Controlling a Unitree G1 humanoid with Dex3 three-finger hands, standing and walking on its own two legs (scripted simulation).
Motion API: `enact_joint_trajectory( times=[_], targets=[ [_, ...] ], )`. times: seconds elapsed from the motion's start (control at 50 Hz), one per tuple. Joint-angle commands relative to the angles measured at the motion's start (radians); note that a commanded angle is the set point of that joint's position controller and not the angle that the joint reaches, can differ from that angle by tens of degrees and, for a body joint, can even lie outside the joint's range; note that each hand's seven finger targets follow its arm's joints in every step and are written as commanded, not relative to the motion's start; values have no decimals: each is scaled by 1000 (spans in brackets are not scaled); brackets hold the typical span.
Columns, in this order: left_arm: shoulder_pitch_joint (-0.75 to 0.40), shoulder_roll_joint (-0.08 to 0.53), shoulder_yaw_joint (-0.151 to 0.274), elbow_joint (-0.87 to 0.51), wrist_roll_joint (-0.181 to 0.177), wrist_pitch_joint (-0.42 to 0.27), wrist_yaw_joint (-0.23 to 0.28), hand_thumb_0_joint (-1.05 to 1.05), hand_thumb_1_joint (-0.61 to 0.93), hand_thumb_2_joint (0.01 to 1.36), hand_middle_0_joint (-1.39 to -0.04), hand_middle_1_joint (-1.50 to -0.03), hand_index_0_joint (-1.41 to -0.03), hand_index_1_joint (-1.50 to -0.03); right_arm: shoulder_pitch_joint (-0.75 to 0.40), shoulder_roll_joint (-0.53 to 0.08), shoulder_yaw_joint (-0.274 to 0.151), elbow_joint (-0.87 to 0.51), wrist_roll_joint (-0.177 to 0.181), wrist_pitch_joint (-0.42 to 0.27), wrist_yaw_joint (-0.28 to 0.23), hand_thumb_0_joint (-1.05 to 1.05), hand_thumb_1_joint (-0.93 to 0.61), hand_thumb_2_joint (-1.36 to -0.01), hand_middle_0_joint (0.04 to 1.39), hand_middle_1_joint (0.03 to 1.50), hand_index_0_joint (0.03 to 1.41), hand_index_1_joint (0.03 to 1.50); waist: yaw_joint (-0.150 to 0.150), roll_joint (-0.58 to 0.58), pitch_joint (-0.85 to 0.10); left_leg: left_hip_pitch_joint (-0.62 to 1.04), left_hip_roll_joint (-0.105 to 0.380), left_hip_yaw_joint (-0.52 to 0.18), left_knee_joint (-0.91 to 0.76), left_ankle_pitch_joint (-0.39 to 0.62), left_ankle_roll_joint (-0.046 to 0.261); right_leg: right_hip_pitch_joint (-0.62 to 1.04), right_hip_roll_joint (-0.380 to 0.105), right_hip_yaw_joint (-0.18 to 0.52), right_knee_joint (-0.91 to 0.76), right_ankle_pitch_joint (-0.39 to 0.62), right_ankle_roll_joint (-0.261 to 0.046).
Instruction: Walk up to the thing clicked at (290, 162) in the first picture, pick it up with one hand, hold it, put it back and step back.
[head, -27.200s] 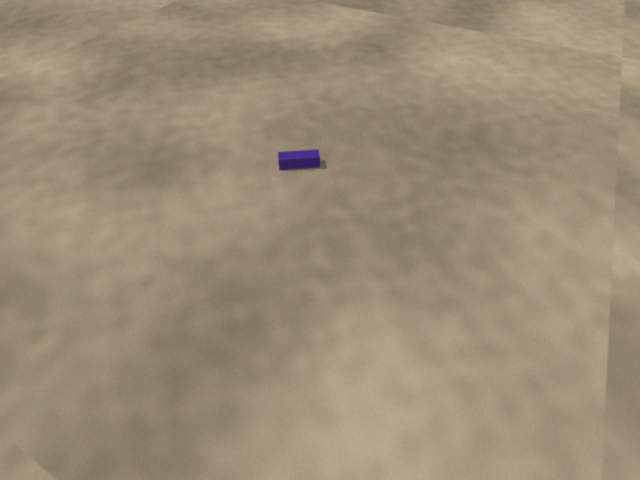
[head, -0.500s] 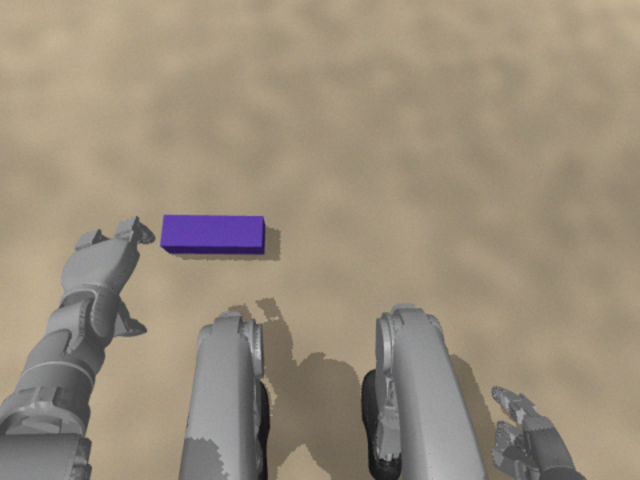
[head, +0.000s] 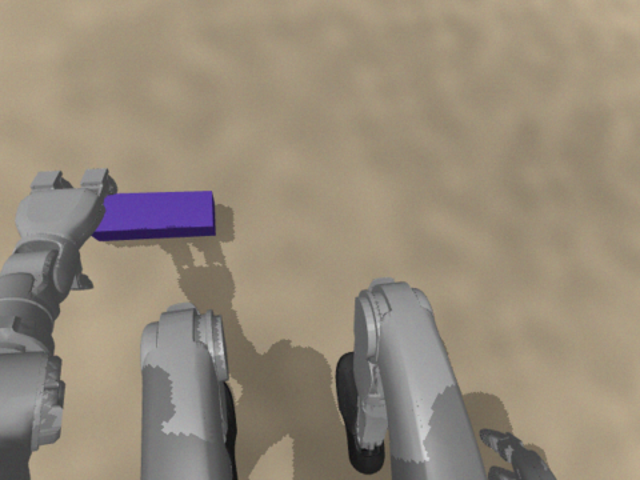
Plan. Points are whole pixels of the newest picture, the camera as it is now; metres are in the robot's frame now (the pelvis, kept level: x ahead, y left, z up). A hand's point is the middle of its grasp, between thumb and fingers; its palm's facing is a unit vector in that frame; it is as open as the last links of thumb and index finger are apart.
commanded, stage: rise first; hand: left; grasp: from above
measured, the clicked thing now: (155, 216) +0.52 +0.22 -0.34
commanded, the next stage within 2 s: none
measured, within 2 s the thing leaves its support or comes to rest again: neither
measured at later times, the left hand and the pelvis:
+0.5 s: hand (103, 228) +0.45 +0.27 -0.20, palm faces -0.47 -0.02 -0.88, open 14.0 cm; pelvis +0.01 +0.00 -0.03, yaw -1 degrees
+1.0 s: hand (111, 226) +0.46 +0.26 -0.22, palm faces -0.47 -0.02 -0.88, open 14.0 cm; pelvis +0.01 +0.00 -0.04, yaw -2 degrees
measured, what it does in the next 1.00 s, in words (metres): stands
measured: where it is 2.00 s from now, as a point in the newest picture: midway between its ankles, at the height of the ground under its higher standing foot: (292, 448)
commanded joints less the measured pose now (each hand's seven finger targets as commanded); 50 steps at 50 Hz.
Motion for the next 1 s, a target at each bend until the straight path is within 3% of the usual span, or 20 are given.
enact_joint_trajectory(
  times=[0.0, 0.06, 0.08, 0.22, 0.36, 0.4, 0.48, 0.5, 0.54, 0.62, 0.66, 0.74, 0.78, 0.84, 0.98],
  targets=[
    [-341, 239, 34, -103, 23, -14, 70, 0, -542, 1024, -56, -989, -59, -984, 158, -234, -65, -25, -10, -14, -11, 0, -898, -900, 200, 299, 200, 299, -9, 239, -626, 513, -29, 59, -250, 149, 20, 238, 35, -86, -196, 145, -71],
    [-352, 259, 44, -67, 45, -15, 87, 0, -535, 1014, -54, -1001, -62, -992, 162, -233, -60, -23, -18, -10, -6, 0, -900, -900, 200, 299, 200, 299, -7, 206, -632, 470, -33, 72, -221, 137, 29, 250, 41, -86, -197, 137, -68],
    [-352, 253, 42, -58, 48, -13, 93, 0, -540, 1019, -56, -999, -62, -992, 172, -229, -57, -15, -24, -9, -4, 0, -901, -901, 200, 299, 200, 299, -19, 216, -637, 472, -35, 79, -211, 156, 31, 266, 40, -82, -196, 157, -65],
    [-414, 249, 38, -8, 47, 9, 119, 0, -524, 1001, -56, -1011, -68, -998, 167, -234, -41, -15, -38, -18, 1, 0, -900, -900, 200, 299, 200, 299, -35, 252, -626, 460, -31, 71, -193, 145, 29, 218, 40, -91, -157, 155, -66],
    [-426, 253, 29, 15, 35, 23, 111, 0, -512, 984, -56, -1033, -75, -1012, 175, -235, -29, -10, -44, -15, 5, 0, -903, -901, 200, 300, 200, 299, -50, 218, -631, 417, -30, 74, -155, 167, 36, 252, 45, -90, -149, 188, -63],
    [-436, 289, 51, 1, 34, 23, 114, 0, -518, 992, -58, -1024, -73, -1006, 183, -240, -22, -13, -46, -15, 5, 0, -902, -900, 200, 299, 200, 299, -46, 224, -637, 403, -31, 78, -150, 163, 37, 266, 43, -88, -147, 184, -61],
    [-430, 273, 40, 4, 32, 18, 112, 0, -515, 989, -54, -1024, -71, -1005, 178, -238, -20, -18, -45, -15, 5, 0, -901, -900, 200, 299, 200, 299, -45, 241, -633, 410, -30, 71, -148, 152, 31, 234, 47, -95, -136, 171, -67],
    [-405, 261, 32, 29, 38, 21, 110, 0, -520, 992, -56, -1024, -72, -1006, 183, -239, -13, -14, -47, -15, 7, 0, -901, -900, 200, 299, 200, 299, -59, 231, -616, 404, -31, 69, -143, 165, 31, 239, 46, -98, -129, 184, -65],
    [-415, 292, 51, 5, 34, 17, 113, 0, -520, 995, -57, -1022, -72, -1004, 186, -246, -13, -16, -48, -13, 8, 0, -900, -899, 200, 299, 200, 299, -48, 254, -631, 421, -31, 68, -145, 179, 29, 237, 45, -99, -122, 194, -67],
    [-430, 285, 38, -1, 31, 12, 113, 0, -520, 993, -56, -1034, -73, -1016, 191, -248, -6, -17, -50, -11, 10, 0, -902, -901, 200, 300, 200, 300, -64, 229, -623, 378, -29, 73, -120, 180, 36, 273, 49, -96, -130, 212, -59],
    [-414, 300, 57, 4, 31, 15, 119, 0, -515, 992, -55, -1023, -71, -1004, 203, -254, -2, -13, -55, -14, 12, 0, -898, -899, 200, 299, 200, 299, -62, 232, -633, 396, -29, 71, -115, 207, 34, 275, 45, -98, -120, 232, -58],
    [-434, 285, 37, 6, 34, 10, 121, 0, -521, 994, -55, -1030, -70, -1013, 195, -258, 0, -19, -55, -15, 16, 0, -901, -900, 200, 300, 200, 300, -72, 250, -614, 381, -27, 67, -115, 170, 32, 249, 50, -104, -121, 200, -61],
    [-413, 308, 52, 14, 35, 13, 126, 0, -518, 988, -54, -1034, -71, -1016, 191, -260, -1, -18, -53, -16, 16, 0, -902, -900, 200, 300, 200, 300, -53, 269, -619, 401, -28, 66, -119, 180, 28, 234, 50, -105, -107, 201, -67],
    [-426, 289, 40, 30, 40, 17, 129, 0, -507, 980, -54, -1040, -74, -1018, 195, -264, 1, -17, -56, -15, 16, 0, -901, -900, 200, 300, 200, 300, -75, 261, -612, 395, -28, 62, -112, 180, 29, 226, 51, -109, -107, 207, -65],
    [-449, 295, 33, 42, 36, 19, 134, 0, -513, 985, -56, -1039, -74, -1019, 195, -270, 11, -18, -58, -22, 20, 0, -903, -901, 200, 300, 200, 300, -84, 283, -593, 385, -27, 58, -107, 172, 27, 210, 49, -112, -96, 199, -66]
  ],
)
